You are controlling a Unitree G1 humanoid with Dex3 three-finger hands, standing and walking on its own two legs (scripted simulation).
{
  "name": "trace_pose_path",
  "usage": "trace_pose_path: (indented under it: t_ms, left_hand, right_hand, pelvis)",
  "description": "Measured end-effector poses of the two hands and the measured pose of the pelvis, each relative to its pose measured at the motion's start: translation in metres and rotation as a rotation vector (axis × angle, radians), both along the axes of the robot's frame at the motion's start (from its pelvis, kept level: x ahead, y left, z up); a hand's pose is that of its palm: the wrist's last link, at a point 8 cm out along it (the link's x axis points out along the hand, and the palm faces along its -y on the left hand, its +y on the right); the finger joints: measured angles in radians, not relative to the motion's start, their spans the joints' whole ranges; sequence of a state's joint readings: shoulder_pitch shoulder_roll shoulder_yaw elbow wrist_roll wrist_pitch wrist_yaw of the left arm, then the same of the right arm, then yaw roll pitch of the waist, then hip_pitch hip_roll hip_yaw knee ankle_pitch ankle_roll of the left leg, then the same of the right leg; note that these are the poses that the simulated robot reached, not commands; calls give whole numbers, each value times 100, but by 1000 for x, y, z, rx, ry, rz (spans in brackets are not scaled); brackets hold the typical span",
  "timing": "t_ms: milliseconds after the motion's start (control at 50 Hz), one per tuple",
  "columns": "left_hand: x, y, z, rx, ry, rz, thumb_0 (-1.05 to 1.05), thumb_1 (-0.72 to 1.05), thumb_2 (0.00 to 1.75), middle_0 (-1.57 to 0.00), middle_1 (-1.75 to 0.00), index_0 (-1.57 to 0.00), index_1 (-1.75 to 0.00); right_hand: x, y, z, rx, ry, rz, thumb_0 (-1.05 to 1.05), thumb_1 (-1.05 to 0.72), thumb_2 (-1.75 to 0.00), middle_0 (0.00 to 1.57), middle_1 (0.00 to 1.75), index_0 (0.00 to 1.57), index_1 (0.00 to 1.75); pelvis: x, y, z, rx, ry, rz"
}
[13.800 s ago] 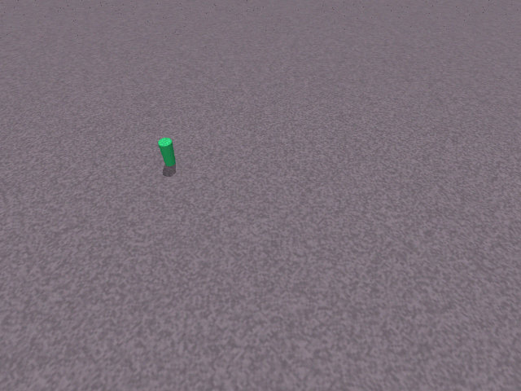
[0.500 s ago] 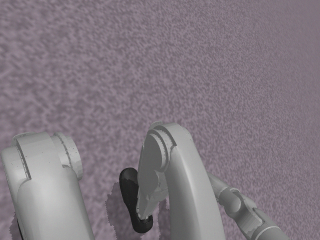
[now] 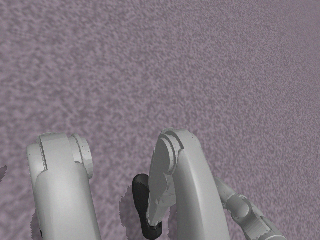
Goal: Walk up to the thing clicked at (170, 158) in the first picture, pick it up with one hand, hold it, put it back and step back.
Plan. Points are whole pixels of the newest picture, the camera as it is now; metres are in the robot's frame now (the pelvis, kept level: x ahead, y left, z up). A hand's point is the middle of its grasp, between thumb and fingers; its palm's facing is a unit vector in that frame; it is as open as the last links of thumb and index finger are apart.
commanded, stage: settle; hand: left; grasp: from the side
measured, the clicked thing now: out of the picture +0.36 +0.35 -0.14
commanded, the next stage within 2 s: lift in 1.44 s
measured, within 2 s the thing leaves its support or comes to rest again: neither
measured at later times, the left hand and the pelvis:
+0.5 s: hand out of the picture +0.34 +0.35 -0.01, palm faces +0.48 -0.87 -0.03, open 10.0 cm; pelvis +0.01 -0.02 +0.04, yaw +6 degrees
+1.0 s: hand out of the picture +0.34 +0.33 +0.05, palm faces +0.48 -0.88 -0.03, open 10.0 cm; pelvis +0.02 -0.02 +0.07, yaw +9 degrees
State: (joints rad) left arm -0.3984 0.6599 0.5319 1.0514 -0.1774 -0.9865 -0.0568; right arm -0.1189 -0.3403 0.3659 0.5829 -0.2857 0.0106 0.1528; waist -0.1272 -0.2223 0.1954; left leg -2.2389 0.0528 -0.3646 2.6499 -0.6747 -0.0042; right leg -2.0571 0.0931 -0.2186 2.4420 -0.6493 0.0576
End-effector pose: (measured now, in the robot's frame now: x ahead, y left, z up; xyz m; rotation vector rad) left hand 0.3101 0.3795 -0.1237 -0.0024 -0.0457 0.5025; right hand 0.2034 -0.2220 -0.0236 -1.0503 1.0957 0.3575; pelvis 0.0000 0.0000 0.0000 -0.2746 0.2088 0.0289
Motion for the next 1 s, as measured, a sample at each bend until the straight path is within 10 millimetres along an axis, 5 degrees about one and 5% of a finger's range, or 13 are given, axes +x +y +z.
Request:
trace_pose_path:
  t_ms: [360,720,1000]
  left_hand:
    - [-20,5,91,28,9,12,2,-28,102,-77,-99,-66,-99]
    - [-17,-3,146,28,49,-6,2,-29,102,-77,-98,-67,-98]
    - [-15,-9,178,18,52,-4,2,-29,102,-78,-98,-67,-98]
  right_hand:
    - [23,-1,-16,205,-50,-197,0,-88,-90,20,30,20,30]
    - [30,-21,-27,286,-40,-354,1,-88,-90,20,30,20,30]
    - [35,-25,-13,313,-81,-388,1,-89,-90,20,30,20,30]
  pelvis:
    - [9,-11,28,64,168,49]
    - [20,-22,54,126,288,83]
    - [20,-25,74,145,320,94]
